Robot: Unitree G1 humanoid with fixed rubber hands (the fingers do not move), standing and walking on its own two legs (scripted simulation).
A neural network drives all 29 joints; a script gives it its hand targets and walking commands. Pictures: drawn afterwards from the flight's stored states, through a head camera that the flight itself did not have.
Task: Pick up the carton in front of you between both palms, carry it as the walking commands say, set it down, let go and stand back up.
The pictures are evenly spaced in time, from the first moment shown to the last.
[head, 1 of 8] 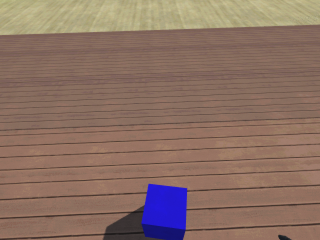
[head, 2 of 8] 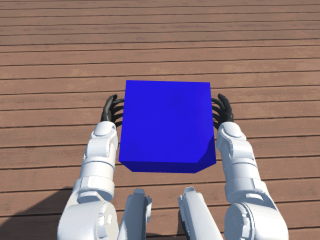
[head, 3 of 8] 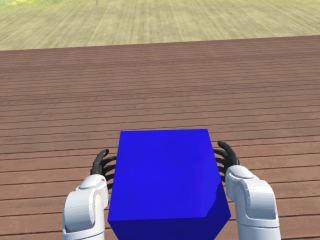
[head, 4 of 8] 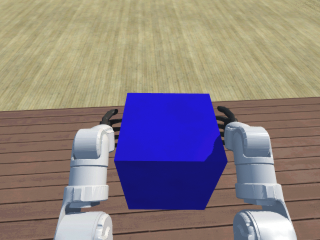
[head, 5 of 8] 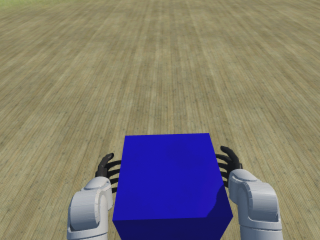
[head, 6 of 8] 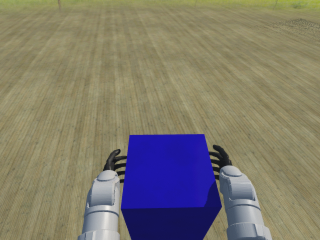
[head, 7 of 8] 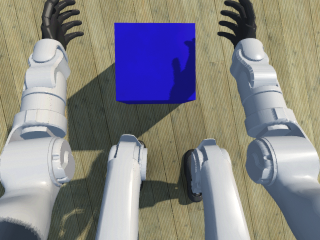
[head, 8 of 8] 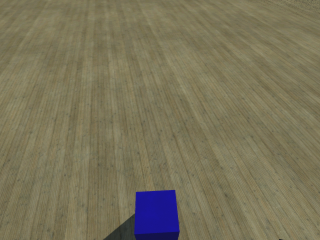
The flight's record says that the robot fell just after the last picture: no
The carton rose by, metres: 0.69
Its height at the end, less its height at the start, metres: -0.37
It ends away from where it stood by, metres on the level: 5.53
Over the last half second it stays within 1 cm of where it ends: yes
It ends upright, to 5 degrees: yes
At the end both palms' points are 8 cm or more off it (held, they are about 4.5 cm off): yes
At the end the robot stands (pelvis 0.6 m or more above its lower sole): yes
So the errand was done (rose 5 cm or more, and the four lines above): yes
